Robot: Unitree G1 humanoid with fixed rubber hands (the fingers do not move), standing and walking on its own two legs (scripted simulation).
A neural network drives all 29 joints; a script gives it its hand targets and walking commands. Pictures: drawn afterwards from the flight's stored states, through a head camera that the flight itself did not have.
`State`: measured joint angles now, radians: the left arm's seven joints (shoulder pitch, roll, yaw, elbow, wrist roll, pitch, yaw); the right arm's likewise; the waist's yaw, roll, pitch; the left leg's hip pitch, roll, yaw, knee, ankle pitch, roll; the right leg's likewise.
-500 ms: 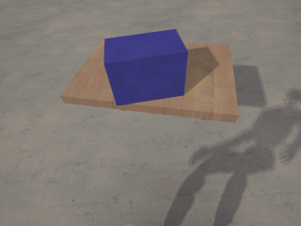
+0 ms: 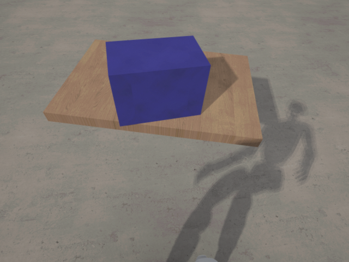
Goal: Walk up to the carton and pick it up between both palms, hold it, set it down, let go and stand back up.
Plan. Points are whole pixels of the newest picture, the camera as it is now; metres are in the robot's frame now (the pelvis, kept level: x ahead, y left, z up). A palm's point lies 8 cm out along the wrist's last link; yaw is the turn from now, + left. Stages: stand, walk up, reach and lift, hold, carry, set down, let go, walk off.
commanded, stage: walk up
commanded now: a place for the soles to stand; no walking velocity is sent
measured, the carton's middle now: (156, 81) +0.72 +0.07 -0.01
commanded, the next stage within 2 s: none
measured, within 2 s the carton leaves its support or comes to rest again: neither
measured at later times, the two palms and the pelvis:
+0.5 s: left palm out of the picture +0.05 +0.31 -0.10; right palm out of the picture +0.03 -0.32 -0.10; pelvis -0.03 +0.00 +0.00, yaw -1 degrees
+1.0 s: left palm out of the picture +0.07 +0.31 -0.10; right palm out of the picture +0.02 -0.32 -0.10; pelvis -0.03 -0.01 +0.00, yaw -5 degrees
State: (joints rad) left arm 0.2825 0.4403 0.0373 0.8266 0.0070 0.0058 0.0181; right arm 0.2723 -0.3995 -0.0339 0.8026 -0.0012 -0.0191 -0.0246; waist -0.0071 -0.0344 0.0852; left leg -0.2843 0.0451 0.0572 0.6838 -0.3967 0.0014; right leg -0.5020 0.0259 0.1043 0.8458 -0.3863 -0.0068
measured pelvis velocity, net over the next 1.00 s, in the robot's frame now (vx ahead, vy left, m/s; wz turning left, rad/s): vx -0.03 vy -0.01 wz -0.08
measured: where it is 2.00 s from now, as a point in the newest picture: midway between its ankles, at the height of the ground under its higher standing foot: outside the picture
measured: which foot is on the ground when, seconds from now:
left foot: down 0.00-0.06, up 0.08-0.42, down 0.44-1.00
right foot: up 0.00-0.02, down 0.04-0.46, up 0.48-0.74, down 0.76-1.00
